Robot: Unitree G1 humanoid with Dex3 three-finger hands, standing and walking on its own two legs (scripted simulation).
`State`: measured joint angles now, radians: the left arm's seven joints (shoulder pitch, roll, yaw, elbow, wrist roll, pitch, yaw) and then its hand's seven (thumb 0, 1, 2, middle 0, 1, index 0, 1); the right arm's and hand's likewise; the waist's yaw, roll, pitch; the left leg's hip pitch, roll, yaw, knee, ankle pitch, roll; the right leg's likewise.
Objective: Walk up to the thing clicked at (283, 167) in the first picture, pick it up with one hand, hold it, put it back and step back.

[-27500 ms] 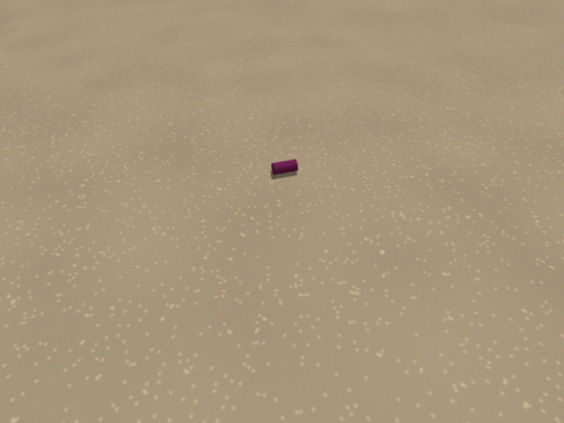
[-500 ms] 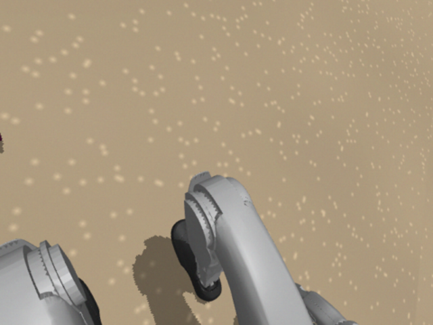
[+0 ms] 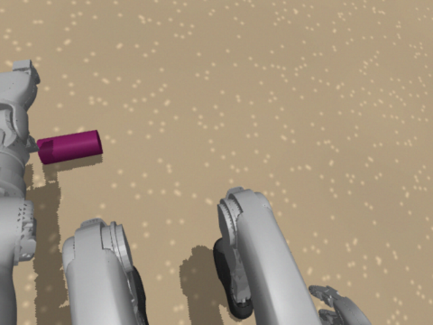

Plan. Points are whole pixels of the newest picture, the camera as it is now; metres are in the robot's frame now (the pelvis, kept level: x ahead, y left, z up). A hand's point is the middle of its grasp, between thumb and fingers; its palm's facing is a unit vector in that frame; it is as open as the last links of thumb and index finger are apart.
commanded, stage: withdraw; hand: left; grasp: from above
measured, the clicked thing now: (71, 146) +0.53 +0.25 -0.33
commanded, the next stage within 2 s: home in 0.28 s
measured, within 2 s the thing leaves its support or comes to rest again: neither
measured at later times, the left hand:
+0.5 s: hand (36, 125) +0.52 +0.27 -0.17, palm faces -0.35 -0.04 -0.94, open 13.6 cm
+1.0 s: hand out of the picture +0.36 +0.26 +0.03, palm faces -0.24 -0.68 -0.69, open 7.8 cm
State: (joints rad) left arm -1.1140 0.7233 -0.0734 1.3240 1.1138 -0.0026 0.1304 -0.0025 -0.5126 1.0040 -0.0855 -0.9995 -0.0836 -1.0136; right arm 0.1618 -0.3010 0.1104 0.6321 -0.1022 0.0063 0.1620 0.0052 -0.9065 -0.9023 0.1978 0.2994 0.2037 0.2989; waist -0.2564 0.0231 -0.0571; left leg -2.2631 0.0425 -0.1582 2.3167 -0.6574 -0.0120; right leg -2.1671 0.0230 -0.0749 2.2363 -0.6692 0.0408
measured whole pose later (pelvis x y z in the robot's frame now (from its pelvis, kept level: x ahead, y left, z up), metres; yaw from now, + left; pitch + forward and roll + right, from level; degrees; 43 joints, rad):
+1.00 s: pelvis +0.01 +0.00 +0.14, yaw +5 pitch +32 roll -5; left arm -0.40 0.44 -0.02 0.58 0.48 0.17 0.05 0.00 0.77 0.90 -0.22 -0.34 -0.22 -0.35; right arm 0.13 -0.28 -0.02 0.59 0.01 0.03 0.02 0.01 -0.91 -0.90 0.20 0.30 0.20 0.30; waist -0.08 0.03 -0.19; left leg -1.81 0.04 -0.09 1.88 -0.63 -0.01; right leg -1.74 -0.01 -0.04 1.83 -0.65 0.03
